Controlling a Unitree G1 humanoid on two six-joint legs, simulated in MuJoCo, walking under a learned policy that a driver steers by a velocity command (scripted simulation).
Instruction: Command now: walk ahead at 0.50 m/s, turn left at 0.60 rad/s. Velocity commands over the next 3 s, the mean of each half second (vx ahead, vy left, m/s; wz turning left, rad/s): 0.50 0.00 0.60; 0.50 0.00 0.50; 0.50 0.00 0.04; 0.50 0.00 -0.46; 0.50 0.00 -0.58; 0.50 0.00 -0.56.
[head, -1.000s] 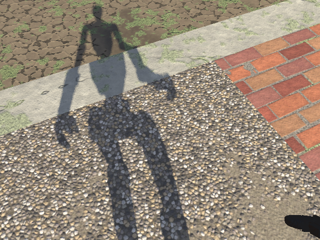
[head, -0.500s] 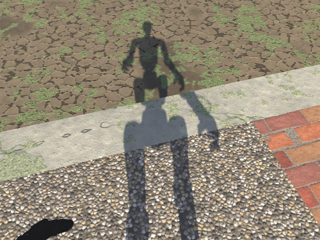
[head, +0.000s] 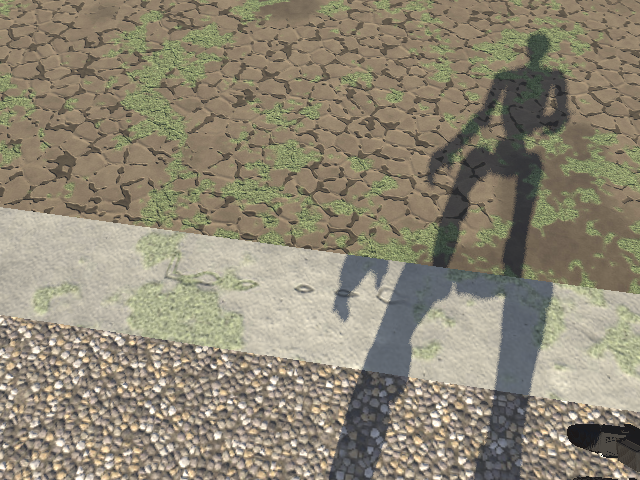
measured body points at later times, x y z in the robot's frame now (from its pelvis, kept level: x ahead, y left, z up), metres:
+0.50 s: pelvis +0.29 -0.01 +0.00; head +0.31 +0.00 +0.45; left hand +0.45 +0.29 -0.06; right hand +0.41 -0.28 -0.11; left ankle +0.12 +0.08 -0.68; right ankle +0.42 -0.09 -0.72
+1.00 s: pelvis +0.48 +0.11 +0.01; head +0.50 +0.14 +0.45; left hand +0.36 +0.38 -0.12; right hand +0.78 +0.01 -0.07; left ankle +0.51 +0.24 -0.71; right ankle +0.43 -0.09 -0.67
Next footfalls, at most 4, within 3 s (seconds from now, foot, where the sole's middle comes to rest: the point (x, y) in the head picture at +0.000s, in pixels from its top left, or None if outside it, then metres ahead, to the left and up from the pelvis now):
0.44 right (386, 468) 0.46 -0.08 -0.75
0.96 left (220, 418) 0.54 0.26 -0.75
1.44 right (262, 298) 0.83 0.21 -0.75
1.94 left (160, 292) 0.83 0.45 -0.75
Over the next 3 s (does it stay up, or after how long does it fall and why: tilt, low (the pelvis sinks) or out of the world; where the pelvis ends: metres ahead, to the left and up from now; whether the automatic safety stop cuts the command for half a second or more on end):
stays up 0.71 0.32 0.01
